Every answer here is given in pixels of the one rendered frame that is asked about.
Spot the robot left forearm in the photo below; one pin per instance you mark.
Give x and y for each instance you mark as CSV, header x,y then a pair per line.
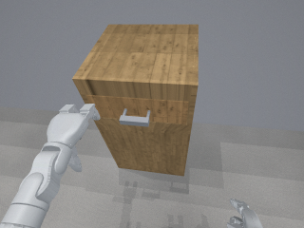
x,y
32,201

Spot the left robot hand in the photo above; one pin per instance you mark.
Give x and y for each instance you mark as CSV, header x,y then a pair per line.
x,y
69,126

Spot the handle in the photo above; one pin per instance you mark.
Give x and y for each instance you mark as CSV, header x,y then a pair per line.
x,y
135,120

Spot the cabinet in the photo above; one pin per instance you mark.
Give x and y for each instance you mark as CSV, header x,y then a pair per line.
x,y
145,61

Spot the drawer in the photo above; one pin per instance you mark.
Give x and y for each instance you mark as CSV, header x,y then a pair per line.
x,y
161,111

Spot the right robot hand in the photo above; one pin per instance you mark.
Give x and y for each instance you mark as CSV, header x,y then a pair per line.
x,y
249,217

